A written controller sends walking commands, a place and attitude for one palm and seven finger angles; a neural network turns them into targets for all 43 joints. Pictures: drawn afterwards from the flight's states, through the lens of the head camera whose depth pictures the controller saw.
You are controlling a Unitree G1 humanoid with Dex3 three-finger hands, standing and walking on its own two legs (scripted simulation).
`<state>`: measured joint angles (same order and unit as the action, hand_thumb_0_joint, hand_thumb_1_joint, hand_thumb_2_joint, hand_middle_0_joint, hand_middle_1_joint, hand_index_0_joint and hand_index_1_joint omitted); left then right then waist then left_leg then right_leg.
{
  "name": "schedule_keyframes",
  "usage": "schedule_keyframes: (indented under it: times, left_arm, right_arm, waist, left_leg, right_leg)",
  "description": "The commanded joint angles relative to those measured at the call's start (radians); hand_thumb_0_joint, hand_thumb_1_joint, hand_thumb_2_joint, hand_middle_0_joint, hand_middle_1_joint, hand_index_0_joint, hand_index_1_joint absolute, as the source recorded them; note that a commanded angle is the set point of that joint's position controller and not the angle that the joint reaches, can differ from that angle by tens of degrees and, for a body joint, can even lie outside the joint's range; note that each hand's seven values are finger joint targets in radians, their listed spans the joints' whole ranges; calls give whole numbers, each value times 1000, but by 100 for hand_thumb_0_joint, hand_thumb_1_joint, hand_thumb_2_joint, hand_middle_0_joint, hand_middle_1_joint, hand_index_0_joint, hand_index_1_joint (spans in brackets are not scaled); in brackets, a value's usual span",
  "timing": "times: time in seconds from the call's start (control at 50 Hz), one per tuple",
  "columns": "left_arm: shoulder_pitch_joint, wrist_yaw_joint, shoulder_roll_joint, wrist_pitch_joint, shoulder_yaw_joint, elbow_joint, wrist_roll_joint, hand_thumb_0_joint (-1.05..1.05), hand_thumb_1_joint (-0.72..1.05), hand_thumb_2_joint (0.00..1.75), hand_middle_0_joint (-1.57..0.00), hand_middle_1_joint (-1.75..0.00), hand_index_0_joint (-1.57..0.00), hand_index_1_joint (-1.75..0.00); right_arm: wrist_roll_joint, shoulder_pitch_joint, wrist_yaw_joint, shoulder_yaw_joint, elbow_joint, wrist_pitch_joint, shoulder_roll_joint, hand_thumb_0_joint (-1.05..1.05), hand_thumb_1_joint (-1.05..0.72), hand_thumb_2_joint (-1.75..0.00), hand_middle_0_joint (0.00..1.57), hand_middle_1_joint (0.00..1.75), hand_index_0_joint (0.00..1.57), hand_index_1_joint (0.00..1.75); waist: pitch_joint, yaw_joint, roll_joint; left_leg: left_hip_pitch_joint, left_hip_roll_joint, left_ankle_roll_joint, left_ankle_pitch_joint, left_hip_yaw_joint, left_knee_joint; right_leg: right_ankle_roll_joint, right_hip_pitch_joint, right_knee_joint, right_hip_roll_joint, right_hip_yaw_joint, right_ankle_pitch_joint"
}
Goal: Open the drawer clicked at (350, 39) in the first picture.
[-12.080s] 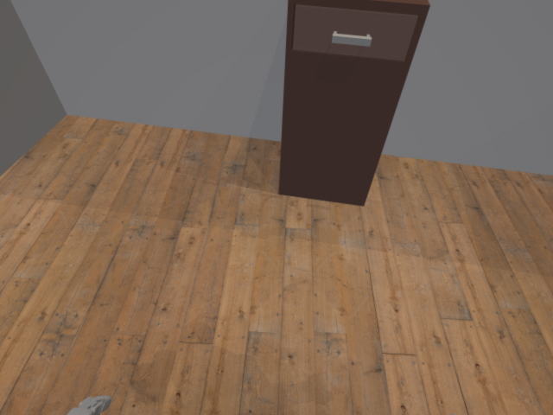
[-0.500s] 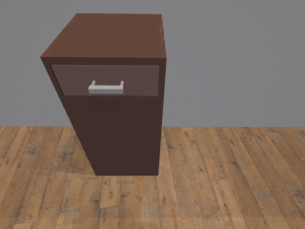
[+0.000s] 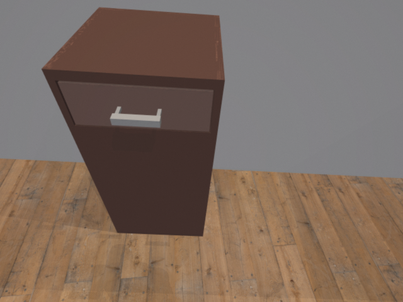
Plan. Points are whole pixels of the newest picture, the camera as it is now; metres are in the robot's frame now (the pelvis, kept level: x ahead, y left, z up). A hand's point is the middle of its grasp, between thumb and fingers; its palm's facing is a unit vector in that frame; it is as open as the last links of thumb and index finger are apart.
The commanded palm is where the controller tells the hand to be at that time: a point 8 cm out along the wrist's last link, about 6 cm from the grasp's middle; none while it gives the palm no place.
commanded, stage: come to a stop and stand still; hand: left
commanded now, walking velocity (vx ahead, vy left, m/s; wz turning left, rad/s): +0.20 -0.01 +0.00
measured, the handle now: (137, 115) +0.54 +0.21 +0.05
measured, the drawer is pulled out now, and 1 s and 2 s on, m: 0.00 0.00 0.00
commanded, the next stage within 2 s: look again from close up in 1.14 s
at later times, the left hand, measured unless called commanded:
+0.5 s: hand out of the picture +0.10 +0.17 -0.17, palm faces +0.09 -0.97 -0.21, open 7.3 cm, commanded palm none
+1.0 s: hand out of the picture -0.06 +0.13 -0.16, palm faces +0.08 -0.99 -0.15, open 7.4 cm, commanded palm none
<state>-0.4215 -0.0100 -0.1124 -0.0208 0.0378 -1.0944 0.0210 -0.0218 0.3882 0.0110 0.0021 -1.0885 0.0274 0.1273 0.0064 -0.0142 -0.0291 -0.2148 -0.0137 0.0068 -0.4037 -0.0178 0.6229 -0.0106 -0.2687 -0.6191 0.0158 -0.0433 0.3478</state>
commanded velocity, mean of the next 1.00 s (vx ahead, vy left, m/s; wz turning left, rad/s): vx -0.06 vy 0.01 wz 0.00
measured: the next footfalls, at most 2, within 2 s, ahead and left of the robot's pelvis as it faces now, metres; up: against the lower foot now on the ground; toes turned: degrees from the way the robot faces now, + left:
right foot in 0.24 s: +0.13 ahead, -0.11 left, +0.00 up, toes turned -6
left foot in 0.52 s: +0.08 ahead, +0.11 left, +0.00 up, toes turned -4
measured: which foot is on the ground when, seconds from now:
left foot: down 0.00-0.26, up 0.28-0.50, down 0.52-1.00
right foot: down 0.00-0.04, up 0.06-0.22, down 0.24-0.54, up 0.56-0.74, down 0.76-1.00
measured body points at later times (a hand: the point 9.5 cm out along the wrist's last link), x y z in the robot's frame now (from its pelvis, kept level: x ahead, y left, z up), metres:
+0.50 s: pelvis +0.02 -0.01 +0.00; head +0.05 +0.00 +0.45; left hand +0.10 +0.22 -0.15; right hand +0.05 -0.23 -0.15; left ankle +0.03 +0.10 -0.72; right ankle +0.09 -0.11 -0.73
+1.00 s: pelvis -0.02 -0.02 +0.01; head -0.02 -0.02 +0.46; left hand -0.06 +0.18 -0.15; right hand +0.01 -0.25 -0.15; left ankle +0.04 +0.10 -0.73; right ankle -0.02 -0.12 -0.73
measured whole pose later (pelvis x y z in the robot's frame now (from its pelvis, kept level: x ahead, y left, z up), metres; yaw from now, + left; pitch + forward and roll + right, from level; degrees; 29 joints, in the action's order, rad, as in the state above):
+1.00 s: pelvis -0.02 -0.02 +0.01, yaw +2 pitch -2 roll +0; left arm -0.37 -0.03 -0.11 0.01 -0.01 -1.10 0.01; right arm -0.01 0.25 0.01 0.01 -1.08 -0.02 0.16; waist -0.03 -0.01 0.00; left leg -0.27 -0.04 0.00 -0.14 -0.07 0.44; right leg -0.03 -0.18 -0.48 -0.01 -0.04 0.27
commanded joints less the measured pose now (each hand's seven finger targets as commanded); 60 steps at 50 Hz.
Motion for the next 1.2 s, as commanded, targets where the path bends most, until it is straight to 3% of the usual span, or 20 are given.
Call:
schedule_keyframes:
  times: [0.0,0.02,0.06,0.12,0.16,0.2,0.22,0.26,0.32,0.46,0.48,0.52,0.54,0.6,0.68,0.72,0.76,0.8,1.0,1.18]
  left_arm:
    - [12,0,-55,-25,7,54,4,0,90,90,-20,-30,-20,-30]
    - [74,-3,-52,-31,2,79,5,0,90,90,-20,-30,-20,-30]
    - [163,1,-60,-36,8,111,1,0,90,90,-20,-30,-20,-30]
    - [161,9,-15,-29,3,108,-8,0,90,90,-20,-30,-20,-30]
    - [40,4,-19,-22,5,65,-13,0,90,90,-20,-30,-20,-30]
    - [-62,-15,-120,-25,19,30,-14,0,90,90,-20,-30,-20,-30]
    - [-67,-22,-172,-23,26,26,-13,0,90,90,-20,-30,-20,-30]
    - [-33,-29,-208,-12,32,50,-5,0,90,90,-20,-30,-20,-30]
    - [106,-43,-161,4,23,94,3,0,90,90,-20,-30,-20,-30]
    - [206,-35,-192,40,45,157,-1,0,90,90,-20,-30,-20,-30]
    - [202,-29,-162,47,36,165,-6,0,90,90,-20,-30,-20,-30]
    - [192,-24,-86,59,29,195,-13,0,90,90,-20,-30,-20,-30]
    - [184,-21,-99,61,29,185,-7,0,90,90,-20,-30,-20,-30]
    - [103,-12,-74,62,20,140,8,0,90,90,-20,-30,-20,-30]
    - [80,-12,-53,27,-5,116,-1,0,90,90,-20,-30,-20,-30]
    - [59,-18,-81,10,-11,94,0,0,90,90,-20,-30,-20,-30]
    - [76,-20,-127,1,-16,93,-2,0,90,90,-20,-30,-20,-30]
    - [84,-20,-122,-4,-18,78,-3,0,90,90,-20,-30,-20,-30]
    - [27,-21,-106,7,-28,32,-6,0,90,90,-20,-30,-20,-30]
    - [-3,-20,-78,2,-23,19,-9,0,90,90,-20,-30,-20,-30]
  right_arm:
    - [-1,227,22,24,-34,49,140,0,-90,-90,20,30,20,30]
    - [-8,264,32,25,-53,45,147,0,-90,-90,20,30,20,30]
    - [-15,259,38,17,-44,47,131,0,-90,-90,20,30,20,30]
    - [-14,130,44,9,-8,39,126,0,-90,-90,20,30,20,30]
    - [7,47,51,13,12,33,129,0,-90,-90,20,30,20,30]
    - [22,60,47,18,20,28,105,0,-90,-90,20,30,20,30]
    - [28,84,44,21,15,20,77,0,-90,-90,20,30,20,30]
    - [30,92,47,36,23,-3,32,0,-90,-90,20,30,20,30]
    - [26,29,37,33,24,-35,14,0,-90,-90,20,30,20,30]
    - [11,88,14,36,17,-39,5,0,-90,-90,20,30,20,30]
    - [10,83,15,38,26,-35,36,0,-90,-90,20,30,20,30]
    - [-13,-7,19,55,96,-29,141,0,-90,-90,20,30,20,30]
    - [-14,-100,18,49,126,-30,146,0,-90,-90,20,30,20,30]
    - [-11,-201,23,36,146,-23,123,0,-90,-90,20,30,20,30]
    - [-6,-117,20,41,116,-21,143,0,-90,-90,20,30,20,30]
    - [8,-91,17,37,105,-17,120,0,-90,-90,20,30,20,30]
    - [14,-85,10,28,104,-16,97,0,-90,-90,20,30,20,30]
    - [11,-86,11,30,83,-17,107,0,-90,-90,20,30,20,30]
    - [7,-70,8,12,15,-36,99,0,-90,-90,20,30,20,30]
    - [2,-15,15,9,-8,-22,75,0,-90,-90,20,30,20,30]
  waist:
    - [-84,77,299]
    - [-124,97,330]
    - [-153,105,210]
    - [-149,48,157]
    - [-63,-24,140]
    - [44,-48,47]
    - [81,-34,-27]
    - [88,-19,-132]
    - [7,-2,-211]
    - [13,53,-74]
    - [-21,48,13]
    - [-119,28,317]
    - [-132,6,251]
    - [-115,-39,218]
    - [-32,-4,116]
    - [-17,5,18]
    - [-10,37,-42]
    - [36,40,-98]
    - [-157,26,13]
    - [-89,9,42]
  left_leg:
    - [179,-234,145,488,252,-252]
    - [267,-316,218,712,343,-279]
    - [289,-340,264,929,325,-251]
    - [131,-242,175,1037,142,-220]
    - [69,-156,93,998,51,-131]
    - [-53,-101,31,687,37,-45]
    - [-138,-29,7,316,12,44]
    - [-148,16,-5,-207,-3,240]
    - [-167,-14,-12,-213,14,314]
    - [84,8,-18,166,-83,-112]
    - [89,-27,-4,162,-31,-194]
    - [-186,-308,137,14,326,-452]
    - [-326,-317,178,-105,322,-493]
    - [-304,-229,147,-37,192,-463]
    - [-41,-192,128,107,140,-344]
    - [-36,-126,72,163,92,-254]
    - [21,-63,24,200,23,-217]
    - [78,-78,19,257,17,-202]
    - [10,-75,9,100,31,-251]
    - [-54,-85,15,72,56,-287]
  right_leg:
    - [-39,-227,-161,-16,-62,-18]
    - [-32,-383,-283,-28,-62,196]
    - [-45,-457,-365,27,-16,243]
    - [-26,-228,-127,31,-54,103]
    - [-5,27,111,2,-76,-239]
    - [-36,289,123,112,48,-684]
    - [-119,351,68,260,189,-1013]
    - [-238,283,114,393,202,-1264]
    - [-238,137,178,341,148,-1026]
    - [-118,-115,195,224,92,-191]
    - [-79,-158,149,167,65,-53]
    - [-8,-145,-82,17,-33,131]
    - [-19,-41,-190,28,17,113]
    - [-16,-28,-279,25,41,41]
    - [9,-11,86,31,7,18]
    - [-3,61,269,63,96,-140]
    - [-43,-1,284,151,176,-182]
    - [-30,-3,265,109,148,-205]
    - [-32,-144,369,86,150,161]
    - [-38,-39,314,70,123,65]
